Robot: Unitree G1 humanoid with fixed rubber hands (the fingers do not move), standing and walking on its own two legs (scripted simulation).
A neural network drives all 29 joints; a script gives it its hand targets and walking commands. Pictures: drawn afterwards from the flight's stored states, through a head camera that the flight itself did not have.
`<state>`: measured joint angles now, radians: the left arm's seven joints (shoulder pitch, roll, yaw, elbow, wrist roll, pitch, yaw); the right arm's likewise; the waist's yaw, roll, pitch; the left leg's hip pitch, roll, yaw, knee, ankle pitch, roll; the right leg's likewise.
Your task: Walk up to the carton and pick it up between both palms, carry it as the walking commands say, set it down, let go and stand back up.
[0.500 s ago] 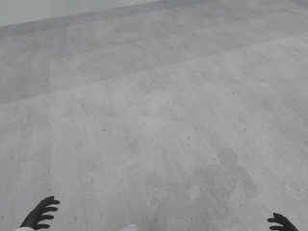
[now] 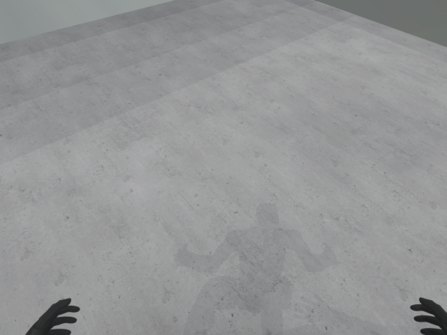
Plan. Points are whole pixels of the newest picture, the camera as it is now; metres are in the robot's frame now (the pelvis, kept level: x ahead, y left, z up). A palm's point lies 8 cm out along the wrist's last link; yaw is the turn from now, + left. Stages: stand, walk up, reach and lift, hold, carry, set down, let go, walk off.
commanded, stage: walk up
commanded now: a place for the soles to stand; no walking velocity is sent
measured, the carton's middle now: out of the picture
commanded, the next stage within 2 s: none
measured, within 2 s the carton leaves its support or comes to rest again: neither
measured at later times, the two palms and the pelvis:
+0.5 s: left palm (162, 269) +0.26 +0.13 -0.05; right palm out of the picture -0.12 -0.43 -0.03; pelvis -0.04 -0.06 +0.01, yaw -28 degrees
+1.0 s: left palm (291, 259) +0.29 -0.12 -0.05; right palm out of the picture -0.35 -0.40 -0.04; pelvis -0.07 -0.15 +0.01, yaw -61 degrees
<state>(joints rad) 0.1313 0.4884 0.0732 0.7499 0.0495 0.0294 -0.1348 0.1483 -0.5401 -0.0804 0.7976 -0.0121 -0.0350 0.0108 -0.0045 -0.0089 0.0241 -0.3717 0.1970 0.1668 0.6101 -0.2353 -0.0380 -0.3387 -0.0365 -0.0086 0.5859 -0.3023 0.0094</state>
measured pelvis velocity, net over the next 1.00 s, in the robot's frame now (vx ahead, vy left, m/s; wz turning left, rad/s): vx -0.07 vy -0.15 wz -1.06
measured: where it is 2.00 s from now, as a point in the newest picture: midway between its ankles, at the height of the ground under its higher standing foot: outside the picture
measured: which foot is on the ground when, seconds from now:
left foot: down 0.00-0.00, up 0.02-0.26, down 0.28-0.66, up 0.68-0.88, down 0.90-1.00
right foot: down 0.00-0.30, up 0.32-0.62, down 0.64-0.90, up 0.92-1.00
